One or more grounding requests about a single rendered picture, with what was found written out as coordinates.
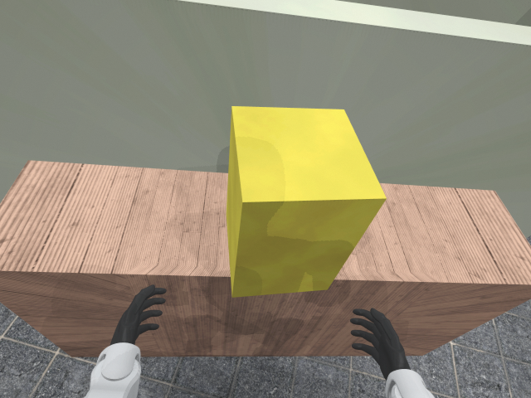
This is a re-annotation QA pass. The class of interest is pedestal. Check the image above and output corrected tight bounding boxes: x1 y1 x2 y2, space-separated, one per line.
0 160 531 357

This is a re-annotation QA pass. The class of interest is carton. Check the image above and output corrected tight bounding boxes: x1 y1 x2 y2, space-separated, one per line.
227 106 387 298

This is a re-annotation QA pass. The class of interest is right robot forearm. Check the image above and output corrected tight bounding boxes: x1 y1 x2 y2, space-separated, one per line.
385 369 435 398

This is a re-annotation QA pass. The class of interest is left robot forearm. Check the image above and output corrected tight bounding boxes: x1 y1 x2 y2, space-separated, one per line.
84 342 141 398

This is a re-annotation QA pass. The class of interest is robot right hand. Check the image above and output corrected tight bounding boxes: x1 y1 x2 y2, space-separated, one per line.
350 308 411 380

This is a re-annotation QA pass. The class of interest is robot left hand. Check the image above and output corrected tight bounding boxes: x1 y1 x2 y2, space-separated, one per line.
110 284 167 345

